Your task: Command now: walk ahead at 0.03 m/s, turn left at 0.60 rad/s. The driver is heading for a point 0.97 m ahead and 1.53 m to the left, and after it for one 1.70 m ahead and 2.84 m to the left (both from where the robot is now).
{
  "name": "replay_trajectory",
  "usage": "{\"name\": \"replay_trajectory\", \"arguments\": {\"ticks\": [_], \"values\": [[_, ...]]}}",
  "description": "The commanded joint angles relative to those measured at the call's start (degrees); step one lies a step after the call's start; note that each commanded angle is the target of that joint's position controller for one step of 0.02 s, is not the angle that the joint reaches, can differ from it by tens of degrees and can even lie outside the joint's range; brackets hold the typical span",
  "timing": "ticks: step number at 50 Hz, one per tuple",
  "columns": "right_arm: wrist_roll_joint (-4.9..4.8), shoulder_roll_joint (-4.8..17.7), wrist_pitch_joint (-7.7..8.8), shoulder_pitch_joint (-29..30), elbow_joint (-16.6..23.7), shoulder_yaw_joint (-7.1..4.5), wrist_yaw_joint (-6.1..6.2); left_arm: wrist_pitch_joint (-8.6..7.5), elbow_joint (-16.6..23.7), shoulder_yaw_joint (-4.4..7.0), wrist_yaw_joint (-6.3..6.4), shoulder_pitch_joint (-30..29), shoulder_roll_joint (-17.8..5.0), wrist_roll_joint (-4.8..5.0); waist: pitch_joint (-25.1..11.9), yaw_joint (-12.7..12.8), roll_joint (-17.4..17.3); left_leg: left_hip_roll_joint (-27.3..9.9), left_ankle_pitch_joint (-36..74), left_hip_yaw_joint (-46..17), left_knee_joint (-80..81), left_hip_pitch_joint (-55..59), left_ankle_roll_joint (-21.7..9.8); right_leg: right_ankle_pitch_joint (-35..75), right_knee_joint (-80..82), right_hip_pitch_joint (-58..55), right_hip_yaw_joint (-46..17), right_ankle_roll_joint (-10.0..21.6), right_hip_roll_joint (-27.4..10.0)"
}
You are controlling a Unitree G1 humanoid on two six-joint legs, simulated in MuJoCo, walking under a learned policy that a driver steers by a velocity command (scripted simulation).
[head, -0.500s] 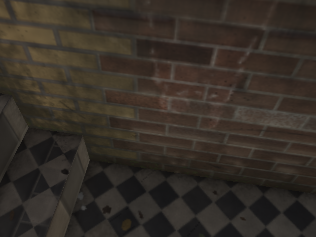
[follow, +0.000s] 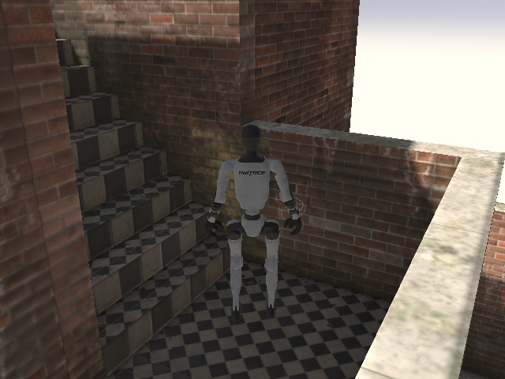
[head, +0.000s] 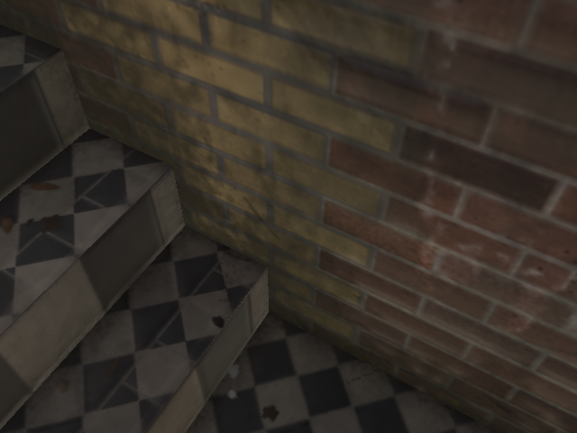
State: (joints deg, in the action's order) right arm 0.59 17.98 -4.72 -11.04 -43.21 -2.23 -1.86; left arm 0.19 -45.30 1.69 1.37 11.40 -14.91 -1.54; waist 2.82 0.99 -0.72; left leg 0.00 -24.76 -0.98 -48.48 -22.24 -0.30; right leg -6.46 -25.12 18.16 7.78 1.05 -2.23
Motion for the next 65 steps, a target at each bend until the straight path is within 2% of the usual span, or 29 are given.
{"name": "replay_trajectory", "arguments": {"ticks": [1,2,3,4,5,7,9,11,12,17,22,26,27,28,29,30,32,36,40,42,44,45,46,47,50,56,61,63,65], "values": [[-0.21,4.84,0.83,-5.16,1.98,-0.84,-0.02,-0.19,2.46,2.81,-0.19,-2.01,-10.03,0.26,-7.27,-1.89,9.80,1.06,2.42,3.69,10.32,9.71,-2.06,-1.22,7.27,-1.64,-9.05,7.45,-13.67],[0.25,4.81,1.25,-7.77,0.81,-0.92,-0.14,0.19,2.52,2.75,-0.25,-2.04,-9.56,0.57,-6.73,-3.45,6.94,2.15,4.61,3.71,17.92,14.54,-3.47,-1.98,3.23,1.41,-6.65,5.29,-12.46],[0.77,6.40,1.62,-8.11,0.34,-1.22,-0.02,0.50,1.93,2.76,-0.58,0.03,-8.26,0.33,-3.26,-3.37,-1.36,-0.72,7.21,-4.21,28.18,15.50,-4.62,-7.97,-5.51,5.96,-2.33,1.50,-8.71],[0.62,13.57,1.68,-5.59,3.28,-2.68,0.68,1.19,4.44,1.83,-0.72,1.79,-3.91,-0.07,-1.15,-1.94,-19.24,-18.77,3.75,-31.73,38.43,15.45,-8.92,-25.94,-19.24,19.54,1.93,-3.06,-0.22],[0.83,15.72,1.88,-6.13,3.47,-3.65,1.44,1.91,6.15,2.38,0.23,-3.69,-6.47,-1.29,2.17,-4.12,-14.21,-21.17,11.91,-34.11,39.24,5.46,-13.29,-26.62,-26.79,18.13,-7.85,-2.51,1.59],[0.30,10.45,2.31,-1.14,2.79,-2.58,2.52,2.03,4.87,2.50,-0.05,-1.94,-6.10,0.31,2.84,0.55,-7.78,-12.56,11.33,-22.56,36.28,4.69,-10.50,-16.28,-29.90,14.90,-10.83,-0.91,0.69],[0.03,8.65,2.92,0.31,3.49,-2.31,2.89,1.40,2.29,3.10,-0.61,2.48,-6.90,-0.46,-1.10,1.25,-7.15,-8.46,18.90,-18.27,34.06,9.51,-9.33,-11.32,-32.30,13.75,-9.75,-0.82,1.43],[-0.51,7.66,3.40,-1.70,3.01,-2.19,2.70,1.27,2.28,3.04,-0.96,2.36,-6.12,-0.41,-4.03,0.31,-5.03,-8.80,27.83,-18.06,31.89,13.85,-10.24,-11.31,-33.03,14.17,-9.99,-1.42,1.67],[0.05,8.12,3.98,-2.11,3.41,-2.33,2.62,0.91,3.11,2.90,-1.26,0.68,-6.22,-0.27,-4.44,-0.86,-3.92,-9.47,30.63,-19.21,30.96,16.57,-11.39,-10.98,-31.81,15.41,-10.34,-2.18,1.39],[0.11,9.05,4.20,-6.58,1.73,-3.21,2.83,0.63,5.10,2.36,-0.57,-3.13,-6.04,0.34,-5.14,-4.01,-6.34,-10.22,30.82,-23.99,28.87,20.73,-13.49,-13.59,-23.24,15.38,-11.58,-2.89,1.80],[0.54,10.05,3.93,-4.08,2.56,-3.89,2.27,1.22,6.05,1.74,-0.22,-3.05,-6.71,1.08,-5.84,-2.88,-6.52,-8.96,34.55,-28.67,27.24,16.32,-13.20,-16.36,-17.09,7.52,-12.02,-2.07,4.09],[0.07,9.96,3.52,0.12,2.58,-4.18,2.00,0.32,5.42,1.43,0.65,1.25,-6.78,1.52,-5.65,0.71,-6.36,-5.01,33.28,-29.42,24.88,10.06,-8.61,-10.65,-0.61,-6.35,-11.68,-0.87,5.28],[-0.45,8.78,3.55,0.87,2.63,-3.82,2.16,-0.10,4.75,1.58,1.14,3.07,-7.34,1.14,-5.68,1.79,-4.78,-2.54,27.52,-27.11,23.00,6.32,-5.88,-5.67,7.14,-12.53,-11.85,-0.58,3.04],[-0.88,5.20,3.86,-1.35,2.83,-2.84,2.21,-0.34,5.39,2.17,1.75,1.30,-11.00,0.17,-6.00,-0.05,4.03,1.97,13.14,-21.18,16.07,0.50,-2.66,-7.84,12.38,-17.04,-20.86,1.41,-7.21],[-0.82,3.53,4.06,-4.36,3.20,-2.53,2.48,-0.11,7.91,2.77,1.66,-4.35,-15.95,-0.20,-5.69,-2.25,13.68,12.00,-5.80,-9.88,5.67,-6.52,-0.51,0.67,13.56,-15.55,-35.20,8.14,-19.57],[1.02,8.61,3.83,-2.94,1.96,-3.53,2.58,0.10,6.27,2.88,1.02,-1.33,-13.72,-0.08,-5.97,-0.39,10.57,8.85,-8.19,-8.96,-6.52,-3.17,0.20,8.17,11.73,-9.53,-34.71,13.73,-21.50],[0.60,8.15,3.26,-3.52,0.05,-3.65,1.82,-0.18,6.19,1.59,-0.15,-5.51,-8.32,0.61,-2.84,-2.96,6.75,8.03,-2.09,-9.31,-13.53,-0.83,0.29,10.63,10.15,-5.31,-22.91,11.26,-13.27],[0.21,5.86,2.41,-1.84,-0.73,-2.33,0.37,-0.54,4.30,1.42,-0.38,-3.87,-7.84,0.79,-3.10,-1.13,9.51,7.73,-1.05,-6.89,-7.64,-1.73,2.21,16.81,6.99,-11.30,-16.93,9.91,-8.90],[-0.31,3.76,2.31,0.24,-1.83,-0.57,1.01,-0.17,1.41,1.79,-0.83,-1.05,-9.44,0.52,-3.56,0.90,12.37,5.52,-5.23,-2.75,13.07,6.89,0.95,14.45,6.04,-13.25,-18.18,9.63,-9.61],[-0.43,3.53,2.46,-2.48,-3.82,-0.40,2.01,0.55,0.17,1.94,-1.30,-0.88,-9.80,0.45,-3.25,-0.84,12.25,5.25,4.92,-0.41,26.07,13.83,-0.20,17.96,3.47,-11.38,-17.62,8.32,-8.49],[0.58,5.15,3.35,-2.61,-4.97,-0.12,2.90,-0.02,-0.85,1.43,-1.40,0.85,-7.99,0.74,-4.18,-0.87,6.81,-0.10,18.08,-7.12,36.22,24.36,-1.98,12.13,1.77,-4.49,-16.54,3.31,-6.97],[1.28,9.60,3.83,-0.49,-4.20,-0.58,3.42,-0.77,0.24,0.64,-1.81,2.04,-5.42,1.26,-5.66,1.01,-3.84,-10.38,24.74,-18.95,35.82,26.56,-4.83,0.43,-1.49,0.30,-12.59,0.51,-3.01],[0.18,7.29,4.39,3.45,-4.71,0.22,3.33,-0.23,-0.46,0.38,-1.15,-0.34,-5.11,0.86,-3.53,1.08,-6.44,-14.07,31.58,-17.95,32.73,13.13,-8.41,-11.73,1.83,-8.63,-9.78,-0.27,-1.24],[0.28,4.70,5.14,5.10,-4.57,0.85,3.38,-0.09,-1.13,0.63,-0.28,-0.86,-6.06,0.56,-3.40,1.79,-4.28,-10.29,25.89,-15.46,31.76,13.39,-6.90,-7.70,3.74,-10.99,-10.48,-0.41,-1.10],[0.16,4.81,5.71,3.22,-6.78,1.21,4.27,-0.49,-2.78,0.81,-0.46,-1.94,-7.09,0.61,-1.50,-0.05,-5.36,-5.10,18.42,-13.11,33.19,12.09,-3.50,0.73,4.31,-11.23,-11.81,-0.71,-1.86],[-0.55,7.60,5.28,3.15,-8.11,-0.49,3.61,-0.46,-4.48,1.06,0.42,-0.81,-7.55,0.58,-0.90,-0.17,-4.11,-6.12,22.28,-17.39,30.72,10.54,-6.00,-4.16,0.18,-7.75,-8.31,-1.60,-0.43],[0.10,7.54,4.72,3.28,-7.11,-1.89,2.59,-0.20,-3.79,1.57,1.31,1.25,-7.56,0.66,-0.56,0.71,-4.36,-6.13,21.32,-22.08,28.17,4.12,-8.17,-10.30,-3.17,-7.19,-8.97,0.16,-0.70],[-0.22,6.32,4.64,4.54,-5.86,-1.93,2.37,-0.50,-3.07,2.26,1.55,1.94,-9.73,0.47,-1.58,1.62,0.04,-2.15,19.79,-18.60,23.05,-0.29,-6.01,-11.49,1.33,-10.57,-12.89,2.19,-4.74],[0.24,4.00,4.67,4.01,-4.71,-1.52,2.57,-0.57,-3.53,3.57,1.63,4.88,-14.03,0.16,-3.92,2.79,12.42,6.56,4.39,-5.58,5.73,-6.27,-2.74,-1.16,10.61,-16.06,-25.30,10.17,-18.76]]}}
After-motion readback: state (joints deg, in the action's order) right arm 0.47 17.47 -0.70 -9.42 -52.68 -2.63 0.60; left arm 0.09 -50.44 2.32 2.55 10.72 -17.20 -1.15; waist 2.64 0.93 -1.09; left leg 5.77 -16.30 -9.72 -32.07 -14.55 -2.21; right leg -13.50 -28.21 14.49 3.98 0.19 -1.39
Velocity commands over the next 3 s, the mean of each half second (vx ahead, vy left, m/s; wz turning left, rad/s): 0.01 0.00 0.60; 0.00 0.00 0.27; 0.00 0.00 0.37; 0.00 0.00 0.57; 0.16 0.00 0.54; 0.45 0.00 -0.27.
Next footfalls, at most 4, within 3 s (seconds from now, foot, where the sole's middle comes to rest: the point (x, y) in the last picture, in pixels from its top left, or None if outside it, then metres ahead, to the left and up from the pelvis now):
0.06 left None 0.04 0.11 -0.77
0.56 right None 0.08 -0.09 -0.77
0.88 left None -0.05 0.09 -0.77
1.54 left None -0.08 0.10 -0.77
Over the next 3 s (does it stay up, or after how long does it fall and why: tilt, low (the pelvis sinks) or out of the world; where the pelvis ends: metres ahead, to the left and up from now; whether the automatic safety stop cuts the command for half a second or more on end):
stays up -0.01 0.20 -0.01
